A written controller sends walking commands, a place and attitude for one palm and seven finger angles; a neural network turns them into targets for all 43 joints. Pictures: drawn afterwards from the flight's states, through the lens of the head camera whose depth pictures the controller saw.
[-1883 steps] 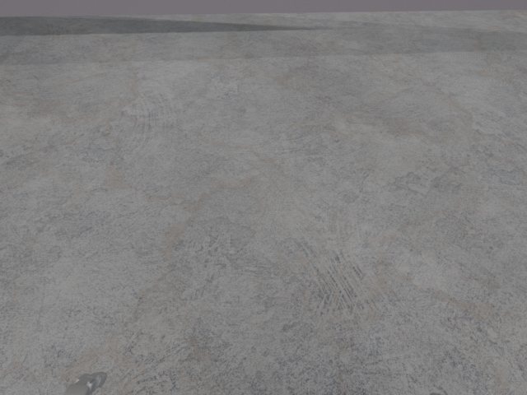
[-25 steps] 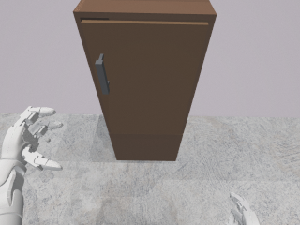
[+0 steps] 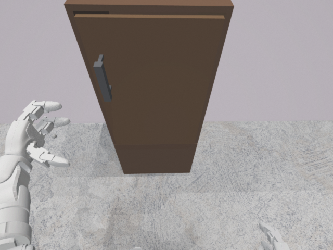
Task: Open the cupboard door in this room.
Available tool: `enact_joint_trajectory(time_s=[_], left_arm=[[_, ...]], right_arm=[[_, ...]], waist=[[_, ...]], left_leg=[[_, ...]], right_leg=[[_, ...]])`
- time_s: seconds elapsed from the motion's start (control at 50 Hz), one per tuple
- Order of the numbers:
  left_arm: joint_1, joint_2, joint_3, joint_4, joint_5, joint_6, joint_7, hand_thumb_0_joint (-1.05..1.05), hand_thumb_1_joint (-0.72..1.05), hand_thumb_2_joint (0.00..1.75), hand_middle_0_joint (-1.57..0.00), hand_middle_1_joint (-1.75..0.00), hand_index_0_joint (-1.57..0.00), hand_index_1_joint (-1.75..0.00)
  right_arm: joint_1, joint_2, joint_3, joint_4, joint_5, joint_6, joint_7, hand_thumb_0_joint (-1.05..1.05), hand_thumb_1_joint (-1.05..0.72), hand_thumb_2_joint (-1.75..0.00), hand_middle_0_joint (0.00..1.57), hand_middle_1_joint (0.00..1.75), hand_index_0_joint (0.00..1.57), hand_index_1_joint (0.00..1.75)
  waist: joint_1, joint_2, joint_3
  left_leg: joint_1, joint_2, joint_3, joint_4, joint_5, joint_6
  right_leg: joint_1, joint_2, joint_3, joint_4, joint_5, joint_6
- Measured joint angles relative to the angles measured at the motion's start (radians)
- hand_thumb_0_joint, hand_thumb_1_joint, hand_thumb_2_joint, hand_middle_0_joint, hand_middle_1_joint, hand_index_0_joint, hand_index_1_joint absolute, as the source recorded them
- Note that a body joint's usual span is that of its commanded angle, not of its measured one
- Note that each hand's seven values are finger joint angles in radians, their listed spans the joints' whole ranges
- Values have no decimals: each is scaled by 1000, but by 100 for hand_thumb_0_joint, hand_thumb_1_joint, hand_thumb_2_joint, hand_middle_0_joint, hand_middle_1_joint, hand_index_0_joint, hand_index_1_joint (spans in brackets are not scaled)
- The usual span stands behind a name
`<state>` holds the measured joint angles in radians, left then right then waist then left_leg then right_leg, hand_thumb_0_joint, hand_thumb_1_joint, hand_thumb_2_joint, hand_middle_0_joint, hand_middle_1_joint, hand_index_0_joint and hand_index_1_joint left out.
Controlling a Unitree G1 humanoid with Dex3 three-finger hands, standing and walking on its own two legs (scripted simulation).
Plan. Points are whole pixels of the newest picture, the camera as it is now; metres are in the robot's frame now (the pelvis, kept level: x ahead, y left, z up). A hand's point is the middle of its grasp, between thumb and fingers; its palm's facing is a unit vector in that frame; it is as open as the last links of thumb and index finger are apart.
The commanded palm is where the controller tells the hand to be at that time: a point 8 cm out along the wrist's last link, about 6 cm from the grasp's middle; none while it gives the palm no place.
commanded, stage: move the hooked fingers beside the handle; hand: left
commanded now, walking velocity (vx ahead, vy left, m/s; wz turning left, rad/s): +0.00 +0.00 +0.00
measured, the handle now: (104, 78) +0.57 +0.22 +0.07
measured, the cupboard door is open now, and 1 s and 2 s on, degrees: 0 0 0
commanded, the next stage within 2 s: none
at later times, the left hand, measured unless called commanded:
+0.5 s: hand (67, 114) +0.42 +0.28 +0.07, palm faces +0.07 -1.00 +0.00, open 14.0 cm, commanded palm +0.39 +0.32 +0.08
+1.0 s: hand (77, 95) +0.49 +0.27 +0.07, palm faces +0.07 -1.00 -0.01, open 14.0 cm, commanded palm +0.47 +0.32 +0.07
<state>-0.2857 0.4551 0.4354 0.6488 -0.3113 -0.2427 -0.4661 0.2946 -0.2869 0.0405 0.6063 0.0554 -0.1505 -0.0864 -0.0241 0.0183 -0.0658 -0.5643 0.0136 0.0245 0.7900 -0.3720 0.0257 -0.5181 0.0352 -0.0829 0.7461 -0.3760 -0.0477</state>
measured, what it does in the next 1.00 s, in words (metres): stands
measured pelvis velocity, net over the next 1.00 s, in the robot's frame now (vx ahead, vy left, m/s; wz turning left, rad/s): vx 0.00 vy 0.02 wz -0.03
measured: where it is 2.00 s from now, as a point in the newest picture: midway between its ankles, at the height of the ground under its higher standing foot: outside the picture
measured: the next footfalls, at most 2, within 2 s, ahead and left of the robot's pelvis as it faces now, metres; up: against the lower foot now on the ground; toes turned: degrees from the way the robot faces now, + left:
none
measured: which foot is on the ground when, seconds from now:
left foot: down 0.00-1.00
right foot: down 0.00-1.00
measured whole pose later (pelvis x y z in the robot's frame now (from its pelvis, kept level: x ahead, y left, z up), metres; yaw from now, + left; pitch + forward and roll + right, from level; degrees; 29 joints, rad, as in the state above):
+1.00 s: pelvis +0.00 +0.02 -0.02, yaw -2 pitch +18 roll -3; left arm -0.84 0.64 0.48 1.19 -0.13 -0.35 -0.36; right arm 0.40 -0.29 0.05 0.63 0.02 0.03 -0.05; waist -0.15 0.00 -0.08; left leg -0.80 0.03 0.03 0.91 -0.42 0.05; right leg -0.74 0.04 -0.08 0.83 -0.39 -0.03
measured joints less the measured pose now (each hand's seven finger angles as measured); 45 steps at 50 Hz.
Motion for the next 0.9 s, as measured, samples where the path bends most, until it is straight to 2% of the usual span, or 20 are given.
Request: enact_joint_trajectory(time_s=[0.08, 0.24, 0.36, 0.48, 0.64, 0.9], left_arm=[[-24, 0, 4, 28, 17, -2, 24, -1, -49, 30, -30, -120, -30, -120], [-127, -3, -13, 96, 55, -50, 60, -1, -50, 30, -30, -120, -30, -120], [-188, 5, -25, 152, 73, -48, 70, -1, -50, 30, -30, -120, -30, -120], [-246, 29, -8, 237, 95, -46, 94, -1, -49, 30, -30, -120, -30, -120], [-349, 50, -14, 327, 121, -98, 109, -1, -49, 30, -30, -120, -30, -120], [-499, 140, 29, 492, 173, -117, 118, -1, -49, 30, -30, -120, -30, -120]], right_arm=[[15, 0, -3, -7, -3, 16, 7, 2, -91, -90, 21, 30, 20, 30], [27, 8, -1, 13, -9, 40, 10, 1, -91, -90, 21, 30, 20, 30], [35, 14, 0, 16, -14, 60, 18, 1, -91, -90, 21, 30, 20, 30], [46, 14, 1, 4, -18, 85, 27, 1, -91, -90, 21, 30, 20, 30], [61, 11, -2, 27, -25, 113, 36, 1, -91, -90, 21, 30, 20, 30], [90, 4, 2, 26, -37, 165, 40, 1, -91, -90, 21, 30, 20, 30]], waist=[[-6, -3, 1], [-14, -10, 8], [-31, -8, -10], [-47, -9, -15], [-58, -14, -13], [-109, -16, -14]], left_leg=[[-15, -2, 7, 3, -1, 5], [-54, -7, 1, 27, -9, 14], [-68, -8, 8, 31, -14, 20], [-89, -6, 16, 39, -18, 26], [-135, -6, 10, 67, -25, 28], [-210, 8, 11, 106, -38, 25]], right_leg=[[-17, -3, 7, 5, 0, 5], [-48, -7, 1, 17, -3, 13], [-62, -8, 8, 16, -3, 20], [-85, -8, 16, 23, -3, 25], [-125, -8, 9, 43, -8, 27], [-199, 4, 10, 73, -14, 24]])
